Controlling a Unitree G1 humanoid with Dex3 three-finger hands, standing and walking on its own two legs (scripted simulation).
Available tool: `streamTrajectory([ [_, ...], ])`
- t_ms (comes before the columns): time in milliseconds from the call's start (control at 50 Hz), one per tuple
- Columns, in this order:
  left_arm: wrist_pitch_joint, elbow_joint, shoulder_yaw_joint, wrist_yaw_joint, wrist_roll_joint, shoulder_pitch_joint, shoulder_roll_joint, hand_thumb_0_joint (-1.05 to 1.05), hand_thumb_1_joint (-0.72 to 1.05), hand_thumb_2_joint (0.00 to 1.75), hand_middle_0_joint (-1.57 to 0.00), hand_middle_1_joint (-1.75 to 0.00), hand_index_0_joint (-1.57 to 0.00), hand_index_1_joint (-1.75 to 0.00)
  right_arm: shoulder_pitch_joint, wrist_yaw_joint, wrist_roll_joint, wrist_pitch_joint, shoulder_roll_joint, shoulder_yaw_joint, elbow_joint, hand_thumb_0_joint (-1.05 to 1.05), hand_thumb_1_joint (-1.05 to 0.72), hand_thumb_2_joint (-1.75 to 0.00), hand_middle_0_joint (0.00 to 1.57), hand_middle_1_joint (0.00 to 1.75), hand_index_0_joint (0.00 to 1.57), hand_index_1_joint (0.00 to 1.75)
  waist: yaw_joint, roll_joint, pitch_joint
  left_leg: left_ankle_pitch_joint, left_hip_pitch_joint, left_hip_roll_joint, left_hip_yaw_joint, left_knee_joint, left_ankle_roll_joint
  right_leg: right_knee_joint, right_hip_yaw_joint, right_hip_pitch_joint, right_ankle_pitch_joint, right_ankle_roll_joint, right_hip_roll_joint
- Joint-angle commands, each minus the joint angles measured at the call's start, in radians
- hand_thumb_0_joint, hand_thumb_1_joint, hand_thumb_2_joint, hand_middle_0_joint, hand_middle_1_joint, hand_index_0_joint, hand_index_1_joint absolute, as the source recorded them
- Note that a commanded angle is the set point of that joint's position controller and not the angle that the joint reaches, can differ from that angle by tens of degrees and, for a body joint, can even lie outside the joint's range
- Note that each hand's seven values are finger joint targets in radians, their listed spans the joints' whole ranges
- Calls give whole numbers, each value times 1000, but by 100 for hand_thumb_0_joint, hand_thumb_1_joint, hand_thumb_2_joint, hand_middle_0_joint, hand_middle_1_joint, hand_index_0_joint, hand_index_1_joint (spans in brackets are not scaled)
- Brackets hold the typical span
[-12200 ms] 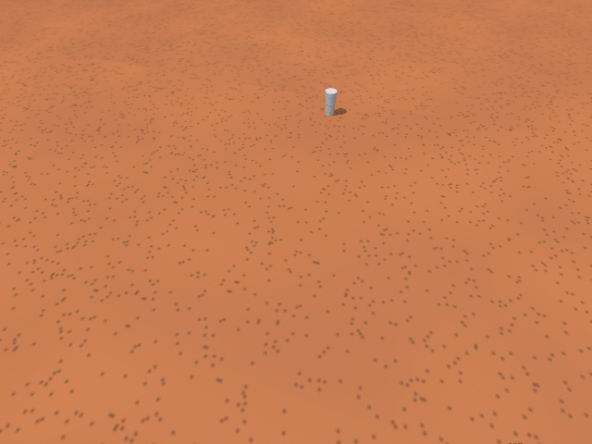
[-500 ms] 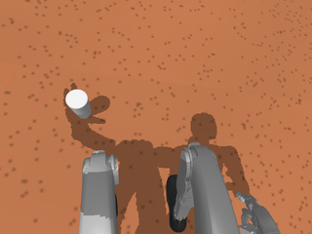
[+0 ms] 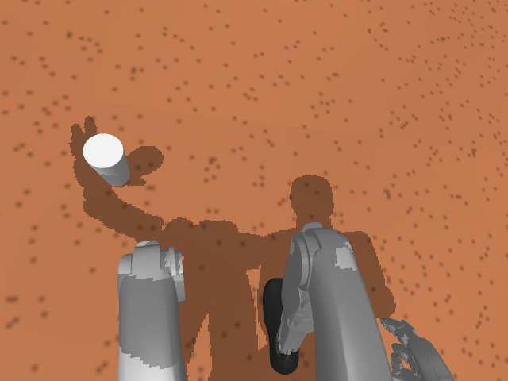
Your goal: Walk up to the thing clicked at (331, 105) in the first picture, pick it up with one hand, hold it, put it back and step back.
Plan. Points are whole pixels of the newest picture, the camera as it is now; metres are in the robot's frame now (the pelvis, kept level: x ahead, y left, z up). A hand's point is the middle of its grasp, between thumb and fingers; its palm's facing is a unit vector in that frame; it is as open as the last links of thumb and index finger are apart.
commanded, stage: go down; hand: left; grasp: from the side
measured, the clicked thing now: (111, 164) +0.51 +0.24 -0.30
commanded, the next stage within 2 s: approach in 0.10 s
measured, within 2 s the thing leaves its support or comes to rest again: neither
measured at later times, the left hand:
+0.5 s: hand out of the picture +0.45 +0.41 -0.06, palm faces +0.24 -0.97 +0.01, open 17.3 cm
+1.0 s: hand (75, 171) +0.47 +0.29 -0.23, palm faces +0.16 -0.99 +0.04, open 17.5 cm
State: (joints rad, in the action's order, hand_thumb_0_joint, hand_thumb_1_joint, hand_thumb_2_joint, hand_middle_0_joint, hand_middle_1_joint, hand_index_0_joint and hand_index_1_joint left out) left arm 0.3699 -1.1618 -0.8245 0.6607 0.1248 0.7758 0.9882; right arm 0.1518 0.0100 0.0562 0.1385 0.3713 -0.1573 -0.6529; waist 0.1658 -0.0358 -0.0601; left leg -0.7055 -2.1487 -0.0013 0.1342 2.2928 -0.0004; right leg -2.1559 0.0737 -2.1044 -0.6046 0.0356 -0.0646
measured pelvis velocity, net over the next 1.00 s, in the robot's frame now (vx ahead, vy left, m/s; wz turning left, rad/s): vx -0.02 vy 0.01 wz -0.13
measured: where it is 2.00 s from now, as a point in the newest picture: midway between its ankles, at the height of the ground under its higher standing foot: (225, 357)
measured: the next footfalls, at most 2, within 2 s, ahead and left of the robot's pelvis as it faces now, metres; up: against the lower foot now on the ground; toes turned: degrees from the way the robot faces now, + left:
none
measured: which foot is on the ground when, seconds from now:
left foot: down 0.00-1.00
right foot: down 0.00-1.00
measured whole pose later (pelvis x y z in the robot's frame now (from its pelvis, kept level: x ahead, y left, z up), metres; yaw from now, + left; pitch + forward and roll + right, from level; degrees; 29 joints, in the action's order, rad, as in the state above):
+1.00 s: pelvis -0.02 +0.01 -0.07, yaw -7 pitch +18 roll -17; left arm 0.90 -1.54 -0.67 0.37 0.11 0.79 1.01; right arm -0.07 -0.07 0.27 0.02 0.40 -0.48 -0.55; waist 0.32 -0.23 0.26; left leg -0.71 -2.23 0.01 0.29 2.60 -0.02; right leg -2.32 0.18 -2.12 -0.54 0.07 0.00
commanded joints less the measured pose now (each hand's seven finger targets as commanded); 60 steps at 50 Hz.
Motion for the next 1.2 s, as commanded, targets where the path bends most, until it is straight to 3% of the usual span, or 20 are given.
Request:
streamTrajectory([
  [0,57,227,-58,-10,22,231,438,0,-37,9,-3,-7,-2,-6,163,16,-2,9,262,92,31,0,-91,-90,20,30,20,30,-44,373,-655,205,538,15,-35,-340,-8,154,44,290,121,-73,33],
  [40,63,230,-55,-13,24,252,441,0,-37,9,-3,-7,-2,-6,153,17,-3,4,263,91,34,0,-91,-90,20,30,20,30,-32,369,-622,163,499,14,-37,-338,-14,158,45,281,91,-70,34],
  [120,69,214,-59,-16,23,239,449,0,-36,9,-3,-6,-2,-6,147,13,2,2,259,80,39,0,-91,-90,20,30,20,30,-29,348,-611,171,465,14,-45,-325,-17,159,44,305,94,-69,37],
  [180,71,180,-34,-11,22,243,425,0,-40,14,-5,-11,-3,-13,131,13,2,1,266,80,46,0,-92,-91,20,30,20,30,-13,339,-558,109,441,16,-34,-330,-20,160,51,262,53,-68,39],
  [240,86,152,-37,-3,29,234,435,0,-50,2,-7,-7,-6,-7,129,11,3,2,276,73,50,0,-91,-90,20,30,20,30,-1,334,-528,78,422,18,-25,-322,-21,156,59,245,33,-66,41],
  [340,123,39,-1,-8,60,243,365,0,-53,0,-7,-6,-6,-7,120,5,11,6,283,42,61,0,-90,-90,20,30,20,30,35,283,-487,88,388,21,-5,-279,-19,128,75,221,41,-64,47],
  [400,151,-25,48,-25,47,246,315,0,-53,3,-7,-7,-6,-8,107,-1,25,0,289,27,71,0,-90,-90,20,30,20,30,57,277,-452,87,387,25,4,-255,-17,115,83,199,46,-63,49],
  [440,181,-39,67,-41,30,256,310,0,-51,4,-6,-7,-5,-8,104,-6,39,-3,299,13,73,0,-89,-90,20,30,20,30,73,299,-458,142,421,27,13,-230,-8,92,93,196,89,-65,50],
  [540,298,22,39,-101,20,316,375,0,-54,6,-6,-9,-5,-9,80,-22,81,-32,304,-28,79,0,-90,-90,20,30,20,30,77,363,-522,214,450,33,7,-172,3,56,102,272,139,-59,57],
  [640,400,-13,3,-158,-15,262,444,0,-54,8,-5,-11,-4,-11,27,-33,130,-74,327,-76,74,0,-92,-91,20,30,20,30,76,458,-507,284,495,45,17,-140,22,2,125,277,178,-63,65],
  [700,444,-62,3,-186,-12,221,413,0,-54,9,-5,-12,-4,-12,-8,-41,157,-92,340,-103,83,0,-92,-91,20,30,20,30,103,482,-472,294,492,50,24,-117,27,-7,143,280,188,-63,72],
  [740,469,-95,29,-204,-13,225,371,0,-54,10,-4,-12,-4,-12,-30,-44,169,-100,349,-118,86,0,-93,-91,20,30,20,30,134,463,-420,264,464,54,35,-107,27,-13,157,273,177,-60,76],
  [760,481,-127,24,-215,-12,195,378,0,-53,9,-5,-11,-4,-12,-51,-45,177,-103,351,-130,93,0,-93,-91,20,30,20,30,132,446,-403,256,444,56,38,-98,24,-12,163,279,175,-58,80],
  [800,511,-157,77,-228,-13,227,324,0,-53,9,-5,-11,-4,-12,-74,-48,188,-108,367,-148,99,0,-93,-91,20,30,20,30,186,425,-355,229,443,64,64,-89,25,-21,185,261,169,-54,82],
  [860,558,-201,127,-255,-13,227,292,0,-61,2,-6,-8,-6,-8,-108,-52,204,-114,382,-176,103,0,-94,-91,20,30,20,30,216,390,-312,188,403,67,85,-69,23,-29,205,269,158,-46,89],
  [940,626,-232,152,-310,8,237,279,0,-61,1,-6,-9,-7,-8,-142,-61,224,-122,394,-213,112,0,-94,-91,20,30,20,30,229,355,-297,126,355,65,96,-41,14,-28,221,311,134,-34,101],
  [1020,684,-247,142,-391,11,237,286,0,-61,3,-6,-9,-6,-8,-179,-68,243,-132,408,-241,122,0,-95,-91,20,30,20,30,227,376,-260,111,360,72,123,-41,23,-44,236,306,131,-31,107],
  [1100,727,-267,155,-467,-33,218,303,0,-59,5,-5,-9,-6,-8,-202,-74,272,-161,416,-261,127,0,-94,-91,20,30,20,30,233,437,-213,160,387,79,146,-54,40,-70,252,302,167,-34,110],
  [1160,744,-268,179,-504,-59,209,289,0,-55,7,-5,-8,-5,-8,-220,-78,293,-182,405,-273,132,0,-94,-91,20,30,20,30,240,429,-177,157,352,80,137,-41,35,-62,249,313,172,-35,117],
  [1180,746,-272,192,-510,-61,214,259,0,-54,8,-5,-8,-5,-8,-222,-79,298,-187,408,-271,134,0,-94,-91,20,30,20,30,259,425,-170,181,374,81,148,-40,36,-64,254,308,194,-29,114],
])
